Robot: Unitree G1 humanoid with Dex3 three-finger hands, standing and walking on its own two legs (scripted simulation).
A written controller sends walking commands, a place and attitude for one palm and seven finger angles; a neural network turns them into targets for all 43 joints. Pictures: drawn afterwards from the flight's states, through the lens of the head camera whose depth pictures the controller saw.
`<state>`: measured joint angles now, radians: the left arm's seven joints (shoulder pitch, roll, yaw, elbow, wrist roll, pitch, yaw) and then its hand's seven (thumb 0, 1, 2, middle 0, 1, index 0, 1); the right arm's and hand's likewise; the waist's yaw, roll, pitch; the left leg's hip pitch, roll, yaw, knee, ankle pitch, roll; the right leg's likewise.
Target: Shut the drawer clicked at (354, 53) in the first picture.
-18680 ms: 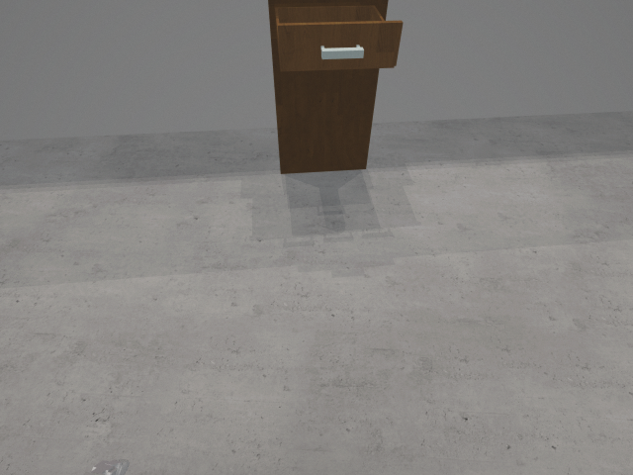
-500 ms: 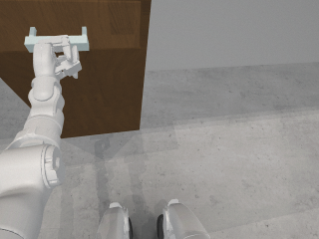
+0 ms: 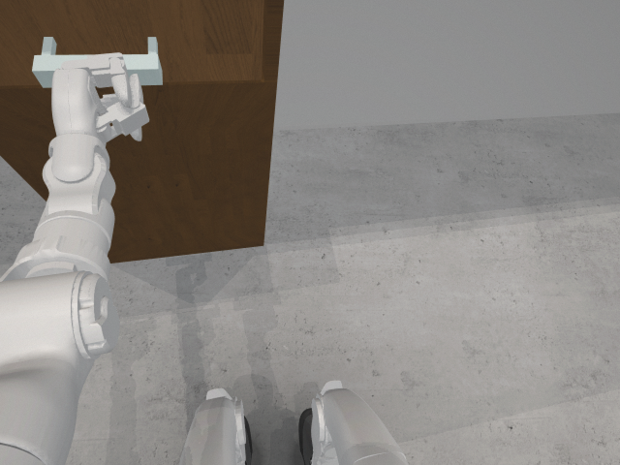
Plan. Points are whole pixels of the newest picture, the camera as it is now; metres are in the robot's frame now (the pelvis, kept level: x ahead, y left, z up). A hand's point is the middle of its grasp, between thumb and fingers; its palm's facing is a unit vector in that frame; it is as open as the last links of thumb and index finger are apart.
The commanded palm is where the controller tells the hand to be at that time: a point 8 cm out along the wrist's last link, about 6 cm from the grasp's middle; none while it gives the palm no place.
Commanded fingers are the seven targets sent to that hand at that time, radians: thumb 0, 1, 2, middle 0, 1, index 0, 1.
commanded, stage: pull the fist back off the drawer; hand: left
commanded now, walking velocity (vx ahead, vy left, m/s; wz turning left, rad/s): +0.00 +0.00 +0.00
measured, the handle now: (102, 57) +0.62 +0.20 +0.07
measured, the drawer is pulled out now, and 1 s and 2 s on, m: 0.00 0.00 0.00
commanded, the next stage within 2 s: draw the hand back to the body in 0.32 s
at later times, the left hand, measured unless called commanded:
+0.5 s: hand (143, 117) +0.52 +0.15 +0.07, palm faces +0.08 -1.00 -0.04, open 3.2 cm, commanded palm +0.47 +0.19 +0.09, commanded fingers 0.00 0.90 0.90 -1.40 -1.60 -1.40 -1.60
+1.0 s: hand (73, 188) +0.37 +0.17 +0.16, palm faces +0.10 -0.98 -0.15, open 3.2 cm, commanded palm +0.34 +0.23 +0.18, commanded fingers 0.00 0.90 0.90 -1.40 -1.60 -1.40 -1.60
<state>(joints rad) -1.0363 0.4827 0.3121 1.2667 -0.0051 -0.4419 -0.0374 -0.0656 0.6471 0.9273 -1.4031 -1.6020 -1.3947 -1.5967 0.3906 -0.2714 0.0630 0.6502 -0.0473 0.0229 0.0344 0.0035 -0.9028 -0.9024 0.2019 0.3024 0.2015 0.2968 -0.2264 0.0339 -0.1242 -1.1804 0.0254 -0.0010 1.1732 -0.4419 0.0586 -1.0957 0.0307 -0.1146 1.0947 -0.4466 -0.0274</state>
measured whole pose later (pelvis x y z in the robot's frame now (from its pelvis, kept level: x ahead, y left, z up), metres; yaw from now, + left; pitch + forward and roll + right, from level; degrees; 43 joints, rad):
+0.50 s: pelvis +0.05 -0.01 +0.02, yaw -1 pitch +22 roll -2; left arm -0.68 0.31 0.29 0.94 -0.08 -0.47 -0.04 0.01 0.90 0.90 -1.40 -1.60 -1.39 -1.60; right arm 0.34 -0.25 0.01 0.61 -0.01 0.10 0.05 0.00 -0.90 -0.90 0.20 0.30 0.20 0.30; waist -0.13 0.03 -0.14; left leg -0.97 0.03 0.05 1.07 -0.49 0.05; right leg -0.91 0.04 -0.06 1.02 -0.49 -0.03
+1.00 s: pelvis +0.06 -0.02 +0.07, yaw +1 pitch +7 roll -1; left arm -0.04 0.28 0.13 0.21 -0.16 -0.19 -0.06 0.01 0.90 0.90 -1.40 -1.60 -1.40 -1.60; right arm 0.22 -0.25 0.02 0.55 0.06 0.01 -0.04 0.01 -0.90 -0.90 0.20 0.30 0.20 0.30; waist -0.01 0.04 -0.10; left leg -0.48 0.00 0.04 0.74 -0.39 0.03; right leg -0.44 0.03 -0.05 0.72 -0.40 -0.04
